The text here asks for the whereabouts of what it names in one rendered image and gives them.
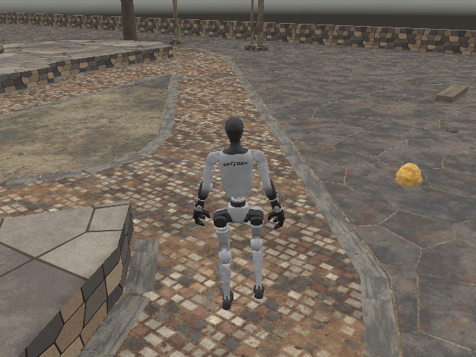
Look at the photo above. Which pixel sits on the left robot hand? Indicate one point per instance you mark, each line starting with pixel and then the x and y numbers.
pixel 198 214

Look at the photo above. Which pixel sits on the robot right forearm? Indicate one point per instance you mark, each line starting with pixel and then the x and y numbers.
pixel 273 199

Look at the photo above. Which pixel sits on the robot left forearm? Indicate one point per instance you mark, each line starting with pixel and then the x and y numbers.
pixel 201 199

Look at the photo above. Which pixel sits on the right robot hand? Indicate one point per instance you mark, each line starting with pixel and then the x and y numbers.
pixel 280 217

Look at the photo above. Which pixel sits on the right robot upper arm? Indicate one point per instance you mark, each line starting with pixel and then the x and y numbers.
pixel 263 170

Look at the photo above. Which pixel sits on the left robot upper arm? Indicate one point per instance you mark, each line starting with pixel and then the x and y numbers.
pixel 212 158

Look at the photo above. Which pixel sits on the right robot foot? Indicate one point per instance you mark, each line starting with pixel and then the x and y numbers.
pixel 258 292

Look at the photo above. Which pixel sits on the robot torso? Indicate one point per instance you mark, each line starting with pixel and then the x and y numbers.
pixel 236 173

